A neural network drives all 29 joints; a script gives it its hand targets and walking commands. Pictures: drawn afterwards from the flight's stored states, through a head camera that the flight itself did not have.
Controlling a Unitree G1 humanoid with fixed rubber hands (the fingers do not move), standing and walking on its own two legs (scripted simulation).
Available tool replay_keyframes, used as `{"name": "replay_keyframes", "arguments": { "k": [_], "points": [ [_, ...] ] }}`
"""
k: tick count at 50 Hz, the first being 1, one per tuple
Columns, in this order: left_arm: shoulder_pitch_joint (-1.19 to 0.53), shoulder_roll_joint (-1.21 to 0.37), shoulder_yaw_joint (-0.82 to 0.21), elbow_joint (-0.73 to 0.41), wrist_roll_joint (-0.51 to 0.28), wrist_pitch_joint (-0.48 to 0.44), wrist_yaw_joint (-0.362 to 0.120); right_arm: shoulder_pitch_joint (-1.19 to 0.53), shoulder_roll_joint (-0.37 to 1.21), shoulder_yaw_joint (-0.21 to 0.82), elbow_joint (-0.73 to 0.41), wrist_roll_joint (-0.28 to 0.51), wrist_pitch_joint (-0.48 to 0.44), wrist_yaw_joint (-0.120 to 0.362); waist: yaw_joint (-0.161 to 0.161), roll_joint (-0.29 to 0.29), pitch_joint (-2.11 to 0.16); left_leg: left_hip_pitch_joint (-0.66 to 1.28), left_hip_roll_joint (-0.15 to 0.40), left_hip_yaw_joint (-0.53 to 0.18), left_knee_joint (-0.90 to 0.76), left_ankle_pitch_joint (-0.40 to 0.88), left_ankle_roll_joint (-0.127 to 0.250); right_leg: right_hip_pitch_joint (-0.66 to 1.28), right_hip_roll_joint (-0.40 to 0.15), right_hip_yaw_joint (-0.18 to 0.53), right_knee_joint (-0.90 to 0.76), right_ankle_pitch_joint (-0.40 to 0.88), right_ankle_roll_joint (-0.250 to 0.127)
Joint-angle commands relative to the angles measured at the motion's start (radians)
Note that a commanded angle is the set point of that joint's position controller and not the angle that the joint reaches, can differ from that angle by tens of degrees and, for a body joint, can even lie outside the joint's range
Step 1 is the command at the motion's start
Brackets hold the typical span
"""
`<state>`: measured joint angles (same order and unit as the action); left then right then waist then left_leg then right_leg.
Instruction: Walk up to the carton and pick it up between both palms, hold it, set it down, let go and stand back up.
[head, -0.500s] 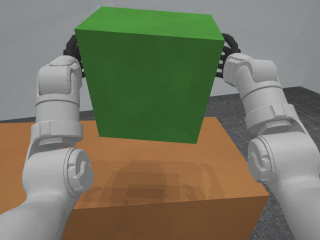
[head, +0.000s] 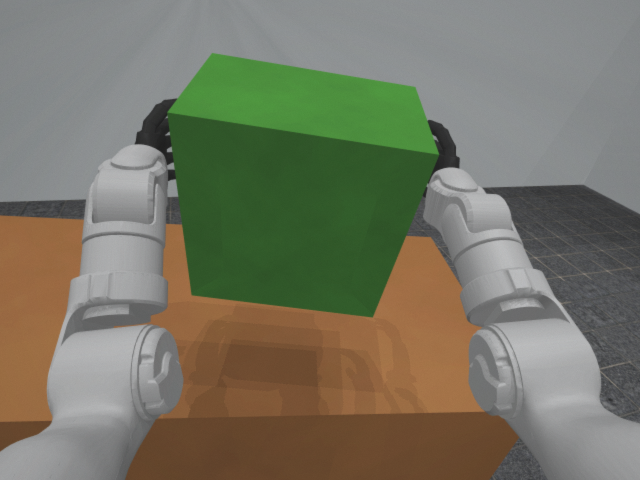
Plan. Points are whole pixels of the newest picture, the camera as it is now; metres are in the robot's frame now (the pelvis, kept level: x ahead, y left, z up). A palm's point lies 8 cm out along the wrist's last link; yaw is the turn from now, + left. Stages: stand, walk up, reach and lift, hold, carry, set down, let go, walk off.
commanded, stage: set down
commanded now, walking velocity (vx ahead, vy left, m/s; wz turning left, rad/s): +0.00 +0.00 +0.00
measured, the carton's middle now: (298, 195) +0.41 +0.01 +0.24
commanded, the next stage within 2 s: none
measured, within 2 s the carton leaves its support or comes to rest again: neither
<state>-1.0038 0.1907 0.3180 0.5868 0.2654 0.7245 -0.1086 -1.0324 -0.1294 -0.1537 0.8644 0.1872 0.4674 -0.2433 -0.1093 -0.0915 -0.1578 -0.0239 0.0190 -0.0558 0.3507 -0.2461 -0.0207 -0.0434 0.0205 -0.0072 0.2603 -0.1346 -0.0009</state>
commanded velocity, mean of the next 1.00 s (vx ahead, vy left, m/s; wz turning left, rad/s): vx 0.00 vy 0.00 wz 0.00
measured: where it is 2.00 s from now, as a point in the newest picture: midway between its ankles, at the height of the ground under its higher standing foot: outside the picture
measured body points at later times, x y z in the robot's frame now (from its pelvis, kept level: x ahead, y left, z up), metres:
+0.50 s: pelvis -0.03 +0.00 +0.00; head -0.11 +0.05 +0.44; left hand +0.38 +0.17 +0.27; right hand +0.35 -0.18 +0.27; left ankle -0.03 +0.12 -0.75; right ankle +0.00 -0.12 -0.75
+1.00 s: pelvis +0.00 +0.01 +0.00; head -0.04 +0.06 +0.45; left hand +0.43 +0.18 +0.22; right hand +0.39 -0.16 +0.20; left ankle -0.03 +0.12 -0.75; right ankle +0.00 -0.12 -0.75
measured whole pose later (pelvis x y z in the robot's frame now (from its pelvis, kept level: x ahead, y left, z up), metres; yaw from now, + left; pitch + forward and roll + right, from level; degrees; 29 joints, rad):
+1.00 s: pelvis +0.00 +0.01 +0.00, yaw +0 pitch -6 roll -2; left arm -0.90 0.19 0.28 0.64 0.21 0.53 -0.10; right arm -0.80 0.00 -0.24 0.73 0.03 0.28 -0.24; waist -0.11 -0.09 -0.02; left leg 0.00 0.00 -0.06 0.35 -0.25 -0.01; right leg -0.02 0.01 -0.01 0.26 -0.12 0.02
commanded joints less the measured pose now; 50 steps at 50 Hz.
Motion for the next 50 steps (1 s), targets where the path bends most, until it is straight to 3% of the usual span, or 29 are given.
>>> {"name": "replay_keyframes", "arguments": {
  "k": [1,3,4,5,6,7,9,10,13,14,16,17,19,20,21,26,28,30,33,35,36,40,41,43,44,46,47,49,50],
  "points": [
    [-0.693,-0.570,-0.343,-0.310,-0.178,-0.082,-0.155,-0.759,0.446,0.195,-0.491,0.148,-0.103,0.136,-0.149,0.205,-0.316,0.126,-0.086,0.025,0.074,0.722,-0.093,0.310,0.042,-0.031,0.033,0.502,0.028],
    [-0.698,-0.609,-0.377,-0.371,-0.198,-0.087,-0.151,-0.774,0.457,0.229,-0.587,0.169,-0.119,0.131,-0.136,0.204,-0.400,0.150,-0.084,0.029,0.085,0.770,-0.101,0.324,0.048,-0.030,0.044,0.526,0.033],
    [-0.690,-0.601,-0.372,-0.340,-0.193,-0.091,-0.147,-0.746,0.448,0.210,-0.515,0.156,-0.108,0.133,-0.144,0.219,-0.346,0.138,-0.085,0.027,0.077,0.738,-0.107,0.306,0.042,-0.029,0.035,0.483,0.030],
    [-0.706,-0.604,-0.381,-0.341,-0.192,-0.096,-0.149,-0.763,0.446,0.198,-0.534,0.149,-0.122,0.134,-0.149,0.237,-0.342,0.148,-0.078,0.022,0.080,0.746,-0.107,0.289,0.039,-0.030,0.036,0.484,0.028],
    [-0.694,-0.617,-0.364,-0.338,-0.192,-0.092,-0.148,-0.779,0.445,0.202,-0.556,0.153,-0.124,0.134,-0.135,0.236,-0.386,0.155,-0.079,0.026,0.083,0.759,-0.105,0.292,0.046,-0.028,0.044,0.497,0.028],
    [-0.672,-0.612,-0.345,-0.290,-0.172,-0.091,-0.151,-0.754,0.436,0.179,-0.479,0.136,-0.119,0.134,-0.139,0.251,-0.334,0.139,-0.082,0.037,0.075,0.704,-0.104,0.278,0.038,-0.023,0.027,0.452,0.025],
    [-0.655,-0.573,-0.278,-0.200,-0.134,-0.088,-0.173,-0.744,0.433,0.144,-0.422,0.088,-0.109,0.135,-0.138,0.191,-0.250,0.075,-0.098,0.051,0.040,0.556,-0.077,0.300,0.030,-0.024,0.013,0.413,0.027],
    [-0.679,-0.570,-0.292,-0.228,-0.145,-0.106,-0.175,-0.765,0.455,0.165,-0.469,0.095,-0.122,0.137,-0.121,0.179,-0.289,0.068,-0.098,0.051,0.037,0.549,-0.070,0.318,0.029,-0.023,0.034,0.449,0.034],
    [-0.669,-0.544,-0.232,-0.128,-0.109,-0.126,-0.191,-0.756,0.465,0.123,-0.380,0.031,-0.126,0.145,-0.126,0.140,-0.221,0.016,-0.098,0.064,-0.002,0.391,-0.044,0.307,0.017,-0.030,0.023,0.368,0.036],
    [-0.688,-0.534,-0.214,-0.101,-0.098,-0.129,-0.196,-0.796,0.454,0.095,-0.364,0.027,-0.130,0.152,-0.119,0.161,-0.198,0.002,-0.094,0.066,-0.026,0.321,-0.041,0.289,0.018,-0.025,0.007,0.271,0.029],
    [-0.693,-0.512,-0.181,-0.057,-0.082,-0.153,-0.208,-0.756,0.473,0.059,-0.315,-0.029,-0.139,0.163,-0.116,0.121,-0.171,-0.034,-0.096,0.082,-0.059,0.207,-0.017,0.280,0.003,-0.028,0.001,0.189,0.033],
    [-0.689,-0.505,-0.167,-0.016,-0.071,-0.152,-0.214,-0.761,0.453,0.034,-0.280,-0.048,-0.137,0.168,-0.130,0.135,-0.106,-0.066,-0.092,0.085,-0.083,0.126,-0.013,0.258,0.001,-0.023,-0.015,0.103,0.030],
    [-0.704,-0.467,-0.135,0.020,-0.060,-0.176,-0.227,-0.759,0.474,-0.009,-0.270,-0.115,-0.147,0.181,-0.127,0.081,-0.078,-0.112,-0.092,0.092,-0.122,-0.016,0.017,0.258,-0.012,-0.022,-0.024,-0.007,0.040],
    [-0.707,-0.446,-0.131,0.018,-0.071,-0.187,-0.231,-0.766,0.484,-0.016,-0.289,-0.128,-0.152,0.188,-0.114,0.060,-0.083,-0.120,-0.089,0.099,-0.133,-0.043,0.032,0.255,-0.012,-0.026,-0.025,-0.039,0.041],
    [-0.695,-0.447,-0.124,0.014,-0.065,-0.194,-0.230,-0.749,0.487,-0.011,-0.301,-0.132,-0.155,0.196,-0.106,0.075,-0.088,-0.125,-0.091,0.106,-0.141,-0.054,0.034,0.263,-0.015,-0.026,-0.019,-0.053,0.040],
    [-0.721,-0.458,-0.165,-0.003,-0.091,-0.240,-0.208,-0.734,0.514,-0.021,-0.297,-0.176,-0.200,0.214,-0.116,0.110,-0.133,-0.137,-0.083,0.109,-0.146,-0.048,0.030,0.282,-0.020,-0.037,-0.002,-0.032,0.048],
    [-0.720,-0.480,-0.199,-0.035,-0.105,-0.258,-0.193,-0.700,0.530,-0.019,-0.291,-0.179,-0.215,0.217,-0.132,0.139,-0.167,-0.114,-0.078,0.109,-0.143,-0.001,0.012,0.287,-0.015,-0.052,0.008,0.030,0.047],
    [-0.690,-0.474,-0.189,-0.010,-0.097,-0.267,-0.196,-0.663,0.530,-0.018,-0.276,-0.197,-0.220,0.219,-0.135,0.110,-0.151,-0.106,-0.080,0.114,-0.139,0.008,0.019,0.298,-0.020,-0.049,0.008,0.050,0.054],
    [-0.646,-0.488,-0.209,-0.014,-0.108,-0.280,-0.192,-0.636,0.546,0.016,-0.288,-0.180,-0.243,0.215,-0.136,0.148,-0.191,-0.067,-0.087,0.109,-0.109,0.135,0.005,0.321,-0.020,-0.049,0.023,0.179,0.057],
    [-0.569,-0.465,-0.171,0.017,-0.086,-0.279,-0.202,-0.578,0.543,0.040,-0.295,-0.181,-0.241,0.204,-0.119,0.117,-0.171,-0.060,-0.093,0.112,-0.101,0.178,0.008,0.366,-0.021,-0.044,0.025,0.256,0.067],
    [-0.566,-0.464,-0.183,0.003,-0.091,-0.276,-0.204,-0.573,0.540,0.053,-0.300,-0.169,-0.241,0.199,-0.127,0.131,-0.161,-0.049,-0.099,0.107,-0.096,0.207,0.008,0.366,-0.018,-0.045,0.025,0.280,0.068],
    [-0.506,-0.506,-0.248,-0.052,-0.121,-0.265,-0.203,-0.524,0.560,0.155,-0.388,-0.117,-0.258,0.174,-0.136,0.127,-0.231,-0.013,-0.106,0.098,-0.046,0.374,-0.018,0.446,-0.017,-0.040,0.062,0.537,0.074],
    [-0.515,-0.535,-0.286,-0.099,-0.153,-0.269,-0.202,-0.547,0.557,0.165,-0.464,-0.102,-0.275,0.166,-0.155,0.143,-0.269,0.010,-0.108,0.090,-0.030,0.430,-0.033,0.449,-0.011,-0.049,0.069,0.595,0.075],
    [-0.545,-0.575,-0.343,-0.182,-0.178,-0.280,-0.190,-0.565,0.587,0.216,-0.522,-0.071,-0.296,0.156,-0.146,0.168,-0.374,0.063,-0.102,0.081,0.011,0.551,-0.057,0.436,0.000,-0.045,0.086,0.636,0.072],
    [-0.534,-0.588,-0.368,-0.190,-0.191,-0.273,-0.184,-0.568,0.587,0.234,-0.552,-0.066,-0.300,0.151,-0.150,0.170,-0.387,0.065,-0.105,0.079,0.021,0.568,-0.063,0.432,-0.004,-0.049,0.083,0.654,0.073],
    [-0.544,-0.643,-0.437,-0.254,-0.222,-0.282,-0.168,-0.624,0.588,0.261,-0.647,-0.034,-0.329,0.144,-0.155,0.217,-0.480,0.150,-0.086,0.057,0.072,0.728,-0.087,0.358,0.013,-0.052,0.092,0.681,0.064],
    [-0.584,-0.668,-0.466,-0.292,-0.241,-0.290,-0.157,-0.613,0.581,0.254,-0.638,-0.033,-0.336,0.144,-0.168,0.233,-0.498,0.201,-0.079,0.052,0.094,0.782,-0.106,0.300,0.022,-0.063,0.083,0.634,0.056],
    [-0.610,-0.683,-0.471,-0.307,-0.241,-0.302,-0.142,-0.625,0.579,0.257,-0.653,-0.035,-0.348,0.146,-0.158,0.241,-0.510,0.208,-0.071,0.050,0.106,0.796,-0.115,0.275,0.023,-0.064,0.070,0.590,0.046],
    [-0.570,-0.667,-0.449,-0.274,-0.228,-0.297,-0.140,-0.616,0.580,0.265,-0.637,-0.044,-0.341,0.147,-0.146,0.217,-0.474,0.197,-0.067,0.049,0.099,0.790,-0.108,0.268,0.025,-0.060,0.066,0.579,0.046]
  ]
}}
